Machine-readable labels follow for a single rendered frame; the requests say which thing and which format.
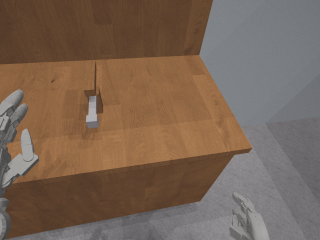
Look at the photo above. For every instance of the left robot hand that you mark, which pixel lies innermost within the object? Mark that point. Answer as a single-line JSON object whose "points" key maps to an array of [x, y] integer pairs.
{"points": [[11, 115]]}

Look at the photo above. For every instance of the left robot forearm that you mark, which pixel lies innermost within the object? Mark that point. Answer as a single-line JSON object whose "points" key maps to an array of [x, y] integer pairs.
{"points": [[5, 220]]}

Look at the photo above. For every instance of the counter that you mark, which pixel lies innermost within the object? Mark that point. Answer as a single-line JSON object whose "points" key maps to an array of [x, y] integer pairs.
{"points": [[165, 132]]}

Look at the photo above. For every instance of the right robot hand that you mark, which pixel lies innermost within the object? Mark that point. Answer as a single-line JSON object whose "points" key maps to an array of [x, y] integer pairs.
{"points": [[252, 226]]}

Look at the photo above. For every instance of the tap lever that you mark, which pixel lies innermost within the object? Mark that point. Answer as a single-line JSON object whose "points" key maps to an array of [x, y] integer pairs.
{"points": [[92, 120]]}

